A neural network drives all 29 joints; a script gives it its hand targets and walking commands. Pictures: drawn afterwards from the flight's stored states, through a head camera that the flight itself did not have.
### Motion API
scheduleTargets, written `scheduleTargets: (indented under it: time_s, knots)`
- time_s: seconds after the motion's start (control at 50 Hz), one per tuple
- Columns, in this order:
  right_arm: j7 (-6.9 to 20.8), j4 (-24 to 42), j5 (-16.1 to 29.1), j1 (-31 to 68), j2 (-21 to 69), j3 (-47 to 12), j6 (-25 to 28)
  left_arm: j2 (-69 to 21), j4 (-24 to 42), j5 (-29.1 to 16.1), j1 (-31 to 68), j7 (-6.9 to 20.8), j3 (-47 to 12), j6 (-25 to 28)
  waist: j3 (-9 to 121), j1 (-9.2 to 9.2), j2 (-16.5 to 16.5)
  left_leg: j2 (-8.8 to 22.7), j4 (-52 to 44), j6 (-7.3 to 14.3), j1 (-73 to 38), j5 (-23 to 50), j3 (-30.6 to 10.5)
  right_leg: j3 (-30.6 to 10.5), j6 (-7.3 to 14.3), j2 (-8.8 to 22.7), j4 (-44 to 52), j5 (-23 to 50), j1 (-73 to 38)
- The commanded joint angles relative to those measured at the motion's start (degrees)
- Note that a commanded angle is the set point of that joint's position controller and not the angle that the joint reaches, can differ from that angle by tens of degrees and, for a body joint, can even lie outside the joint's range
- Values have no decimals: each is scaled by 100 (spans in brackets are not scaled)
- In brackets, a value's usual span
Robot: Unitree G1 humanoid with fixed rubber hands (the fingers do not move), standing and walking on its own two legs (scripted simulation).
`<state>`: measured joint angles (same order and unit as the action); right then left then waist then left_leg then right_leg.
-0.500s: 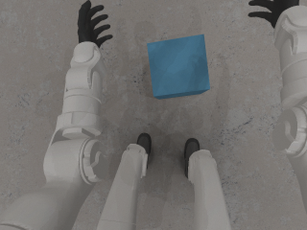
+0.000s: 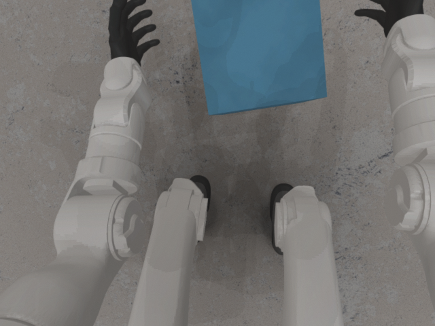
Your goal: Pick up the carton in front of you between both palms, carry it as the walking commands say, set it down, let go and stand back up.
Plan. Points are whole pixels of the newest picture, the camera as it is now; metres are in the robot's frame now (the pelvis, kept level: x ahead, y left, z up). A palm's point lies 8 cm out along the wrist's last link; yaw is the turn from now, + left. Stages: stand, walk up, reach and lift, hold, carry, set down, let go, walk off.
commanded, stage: reach and lift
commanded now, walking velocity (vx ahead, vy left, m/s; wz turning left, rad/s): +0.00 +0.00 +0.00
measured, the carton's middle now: (257, 61) +0.52 -0.04 -0.37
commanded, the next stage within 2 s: none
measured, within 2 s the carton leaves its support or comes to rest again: leaves its support in 1.22 s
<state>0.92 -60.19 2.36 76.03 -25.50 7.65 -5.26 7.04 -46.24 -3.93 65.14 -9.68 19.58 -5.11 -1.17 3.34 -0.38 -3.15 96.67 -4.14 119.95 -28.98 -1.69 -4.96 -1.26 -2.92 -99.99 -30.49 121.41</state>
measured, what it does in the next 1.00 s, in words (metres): lowers itself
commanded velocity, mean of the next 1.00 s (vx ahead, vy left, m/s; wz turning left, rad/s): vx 0.00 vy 0.00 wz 0.00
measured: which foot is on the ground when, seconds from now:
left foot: down 0.00-1.00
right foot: down 0.00-1.00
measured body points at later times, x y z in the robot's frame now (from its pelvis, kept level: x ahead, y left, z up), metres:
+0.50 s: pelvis -0.03 +0.00 -0.12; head +0.36 -0.04 +0.10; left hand +0.52 +0.16 -0.31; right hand +0.55 -0.21 -0.32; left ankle +0.09 +0.14 -0.46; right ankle +0.07 -0.12 -0.46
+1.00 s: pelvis -0.03 +0.00 -0.12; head +0.35 -0.04 +0.10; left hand +0.53 +0.12 -0.30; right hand +0.56 -0.18 -0.31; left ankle +0.09 +0.13 -0.46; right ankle +0.07 -0.12 -0.46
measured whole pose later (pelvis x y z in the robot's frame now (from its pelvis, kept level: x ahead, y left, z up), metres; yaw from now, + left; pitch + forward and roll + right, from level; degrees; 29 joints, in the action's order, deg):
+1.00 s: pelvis -0.03 +0.00 -0.12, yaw +0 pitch +36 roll +4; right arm -1.4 -74.9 8.5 97.5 -26.7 -4.2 -6.0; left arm 8.5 -62.4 -6.4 88.3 -11.9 17.8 -4.6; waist -25.4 2.6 -2.7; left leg -3.7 122.6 -5.1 127.1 -31.4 -1.3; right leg -3.5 -0.6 -1.5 -126.0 -33.2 128.4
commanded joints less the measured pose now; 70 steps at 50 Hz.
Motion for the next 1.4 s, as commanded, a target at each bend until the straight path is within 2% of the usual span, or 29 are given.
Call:
scheduleTargets:
  time_s: [0.0, 0.12, 0.2, 0.28, 0.34, 0.38, 0.44, 0.54, 0.64, 0.8, 0.86, 0.92, 0.94, 0.96, 1.0, 1.04, 1.08, 1.18, 1.24, 1.3, 1.34, 1.38]
  knots:
    - [-60, 696, 349, 2101, -970, -281, 37, 743, 708, -324, 1459, -128, -253, -4, 7179, 45, 844, -153, 219, -133, -3326, 2569, 735, 523, -96, 25, 51, 2802, -4151]
    - [-26, -25, 565, 2894, -1105, -594, -175, 912, 131, -506, 2354, -203, -329, -225, 6087, 119, 856, -32, 732, -92, -2734, 1148, 858, 516, -36, 167, -389, 1219, -3421]
    - [32, -554, 521, 3153, -1161, -646, -141, 967, -410, -372, 2763, -144, -206, -181, 5232, 124, 716, 16, 1105, -71, -2540, 832, 819, 447, -1, 265, -670, 698, -2796]
    - [39, -769, 527, 3399, -1252, -693, -10, 1060, -785, -319, 3061, -78, -166, -43, 4802, 91, 629, 30, 1485, -75, -2474, 992, 755, 376, 10, 333, -1011, 779, -2532]
    - [-16, -581, 646, 3676, -1345, -736, 115, 1173, -810, -411, 3324, -78, -297, 89, 4895, 3, 593, 39, 1739, -49, -2658, 1260, 703, 376, 10, 335, -1263, 1064, -2488]
    - [-65, -441, 738, 3788, -1403, -812, 185, 1215, -730, -490, 3464, -108, -356, 165, 4976, 55, 544, 27, 1871, -55, -2579, 1523, 720, 327, 35, 339, -1422, 1373, -2695]
    - [-133, -394, 886, 3854, -1325, -1019, 225, 1214, -797, -687, 3419, -101, -507, 234, 5117, 71, 676, 16, 2053, -32, -2611, 1905, 734, 318, -2, 308, -1601, 1864, -3046]
    - [-175, -535, 992, 3547, -1035, -1210, 208, 1116, -1007, -812, 3076, -84, -658, 270, 5367, 107, 749, -26, 2158, -8, -2585, 2167, 791, 339, -15, 258, -1742, 2317, -3430]
    - [-183, -825, 802, 3118, -896, -1024, 198, 1029, -1004, -624, 2870, -103, -531, 310, 4932, 64, 564, -67, 2121, -17, -2526, 2095, 736, 336, 1, 230, -1677, 2047, -2828]
    - [-195, -621, 831, 3564, -695, -1117, 218, 804, -978, -692, 3179, -88, -615, 278, 4682, 18, 597, -107, 1996, -19, -2495, 1701, 685, 372, 37, 238, -1539, 1452, -2564]
    - [-134, -632, 900, 3894, -212, -1321, 184, 399, -930, -724, 3536, -57, -768, 247, 4622, 17, 610, -177, 1960, -9, -2506, 1533, 703, 373, 71, 195, -1490, 1300, -2660]
    - [25, -729, 748, 4006, 563, -1312, 89, -194, -1048, -347, 3680, 17, -535, 181, 4419, 130, 617, -248, 1956, 0, -2586, 1365, 731, 403, 32, 121, -1474, 1117, -2643]
    - [189, -684, 668, 4111, 1298, -1379, 30, -842, -1011, -192, 3893, 161, -555, 129, 4299, 186, 635, -297, 1973, 19, -2606, 1323, 731, 418, 28, 70, -1471, 1052, -2614]
    - [434, -555, 661, 4428, 2462, -1589, -26, -1952, -966, -146, 4332, 419, -815, 58, 4229, 141, 642, -357, 2014, 50, -2490, 1328, 731, 410, 58, -9, -1484, 1119, -2586]
    - [895, -480, 488, 4530, 3940, -1550, -155, -3432, -889, 97, 4749, 919, -853, -138, 3954, 84, 629, -446, 2112, 83, -2301, 1317, 763, 454, 98, -119, -1585, 1207, -2357]
    - [1197, -344, 329, 4233, 4710, -1341, -277, -4219, -784, 247, 4769, 1278, -865, -302, 3769, -25, 513, -505, 2153, 115, -2091, 1253, 820, 534, 134, -182, -1624, 1221, -2129]
    - [1369, -100, 258, 4018, 5216, -1189, -352, -4664, -596, 235, 4757, 1492, -940, -422, 3739, -82, 412, -531, 2146, 164, -1954, 1357, 830, 598, 167, -230, -1612, 1330, -1924]
    - [1356, 662, 418, 4005, 5841, -1443, -394, -5246, -210, -168, 4793, 1595, -1343, -501, 4785, -209, 423, -583, 2271, 182, -2090, 2112, 854, 649, 179, -274, -1673, 2189, -2391]
    - [1248, 1406, 653, 4224, 6167, -1808, -407, -5612, 139, -451, 4859, 1551, -1800, -558, 6052, -238, 564, -588, 2270, 160, -2315, 2515, 908, 682, 153, -309, -1681, 2881, -3292]
    - [1098, 2229, 823, 4353, 6536, -2149, -524, -5894, 796, -663, 4992, 1469, -2295, -675, 7704, -263, 722, -631, 2127, 104, -2491, 2724, 971, 709, 100, -350, -1644, 3591, -4514]
    - [992, 2529, 786, 4238, 6843, -2259, -672, -6013, 1247, -663, 5065, 1423, -2560, -790, 8492, -269, 773, -673, 1951, 56, -2586, 2695, 1019, 760, 36, -400, -1519, 3704, -4961]
    - [928, 2538, 674, 3875, 7126, -2267, -856, -6026, 1611, -556, 5060, 1403, -2696, -906, 8671, -250, 794, -721, 1729, 47, -2644, 2498, 1047, 826, -20, -460, -1300, 3445, -4993]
